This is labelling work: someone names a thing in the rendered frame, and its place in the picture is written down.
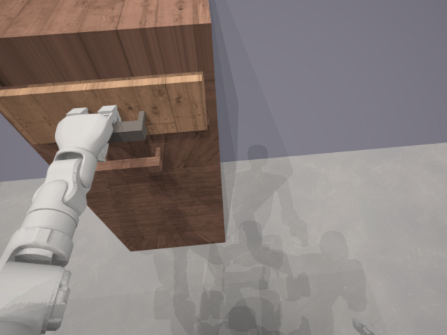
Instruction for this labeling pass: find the drawer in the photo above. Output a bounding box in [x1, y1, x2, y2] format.
[0, 71, 207, 144]

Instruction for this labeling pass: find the left robot forearm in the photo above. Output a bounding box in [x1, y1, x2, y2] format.
[0, 147, 97, 271]

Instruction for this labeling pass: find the right robot hand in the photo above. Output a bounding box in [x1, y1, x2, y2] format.
[353, 318, 381, 335]

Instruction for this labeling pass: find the cabinet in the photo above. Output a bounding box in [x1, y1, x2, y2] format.
[0, 0, 226, 251]

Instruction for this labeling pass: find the robot left upper arm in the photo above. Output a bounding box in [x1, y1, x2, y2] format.
[0, 261, 71, 335]

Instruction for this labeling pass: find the left robot hand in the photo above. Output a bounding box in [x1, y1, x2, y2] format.
[55, 105, 121, 162]

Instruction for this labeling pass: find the handle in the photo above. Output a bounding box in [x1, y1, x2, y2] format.
[108, 111, 147, 143]
[95, 156, 162, 177]

